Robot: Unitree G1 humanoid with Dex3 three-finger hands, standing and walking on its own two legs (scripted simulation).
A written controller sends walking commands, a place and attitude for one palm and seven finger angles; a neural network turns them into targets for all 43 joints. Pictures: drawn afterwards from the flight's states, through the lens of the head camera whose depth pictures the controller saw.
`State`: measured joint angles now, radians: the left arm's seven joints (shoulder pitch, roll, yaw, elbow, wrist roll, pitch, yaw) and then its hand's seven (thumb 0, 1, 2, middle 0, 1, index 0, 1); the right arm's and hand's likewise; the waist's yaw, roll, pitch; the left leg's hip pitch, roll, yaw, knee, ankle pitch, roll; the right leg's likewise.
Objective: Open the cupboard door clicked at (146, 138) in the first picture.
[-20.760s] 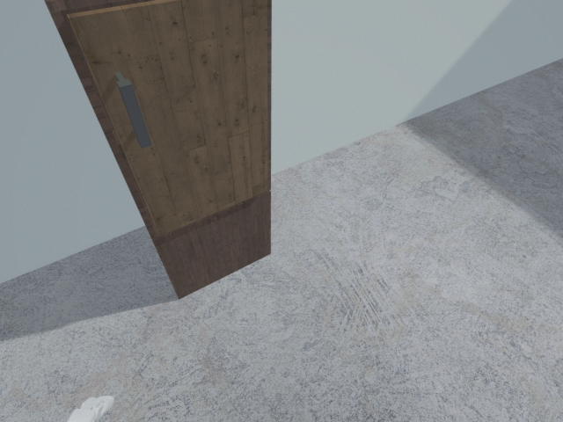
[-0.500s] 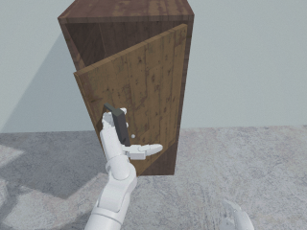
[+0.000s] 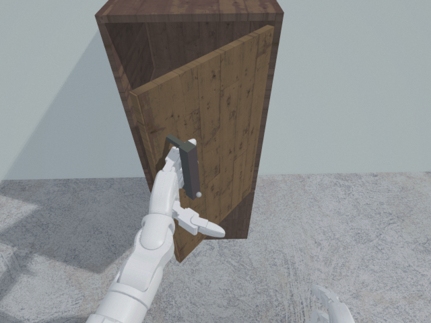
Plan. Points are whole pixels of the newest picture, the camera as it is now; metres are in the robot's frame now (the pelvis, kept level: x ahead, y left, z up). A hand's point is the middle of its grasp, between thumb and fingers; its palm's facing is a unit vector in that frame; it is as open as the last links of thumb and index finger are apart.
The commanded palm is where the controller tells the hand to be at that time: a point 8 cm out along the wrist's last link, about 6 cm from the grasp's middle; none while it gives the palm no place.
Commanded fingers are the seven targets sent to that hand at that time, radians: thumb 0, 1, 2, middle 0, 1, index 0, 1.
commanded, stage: slide the hand sideways off the handle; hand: left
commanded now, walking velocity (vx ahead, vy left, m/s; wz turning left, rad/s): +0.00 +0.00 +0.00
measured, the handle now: (183, 167) +0.38 +0.09 +0.10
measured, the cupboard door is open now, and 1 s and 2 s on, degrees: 47 48 48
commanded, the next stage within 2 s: draw the hand back to the body in 1.00 s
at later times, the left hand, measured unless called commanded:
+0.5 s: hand (186, 208) +0.29 +0.07 +0.10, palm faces +0.01 -1.00 +0.02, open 16.1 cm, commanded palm +0.25 +0.14 +0.10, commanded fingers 0.00 -0.50 0.30 -0.15 -0.30 -0.15 -0.30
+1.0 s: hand (154, 239) +0.23 +0.12 +0.10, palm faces +0.07 -1.00 -0.02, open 16.3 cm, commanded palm +0.20 +0.17 +0.10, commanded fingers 0.00 -0.50 0.30 -0.15 -0.30 -0.15 -0.30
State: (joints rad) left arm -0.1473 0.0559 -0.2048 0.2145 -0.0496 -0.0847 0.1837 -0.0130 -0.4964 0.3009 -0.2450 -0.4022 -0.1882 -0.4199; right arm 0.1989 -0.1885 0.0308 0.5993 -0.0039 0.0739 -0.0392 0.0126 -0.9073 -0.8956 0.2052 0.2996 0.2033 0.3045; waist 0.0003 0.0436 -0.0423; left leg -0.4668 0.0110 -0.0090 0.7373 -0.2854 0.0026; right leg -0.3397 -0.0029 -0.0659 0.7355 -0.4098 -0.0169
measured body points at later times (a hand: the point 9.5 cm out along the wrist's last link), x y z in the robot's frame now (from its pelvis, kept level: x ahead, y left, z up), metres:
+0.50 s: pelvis +0.01 -0.01 +0.01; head +0.00 -0.02 +0.46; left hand +0.28 +0.13 +0.10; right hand +0.18 -0.23 -0.08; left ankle +0.06 +0.12 -0.71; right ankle -0.01 -0.11 -0.71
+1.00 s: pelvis +0.03 -0.03 +0.00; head +0.02 -0.05 +0.45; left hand +0.22 +0.17 +0.10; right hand +0.21 -0.25 -0.08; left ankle +0.06 +0.12 -0.71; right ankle -0.01 -0.11 -0.71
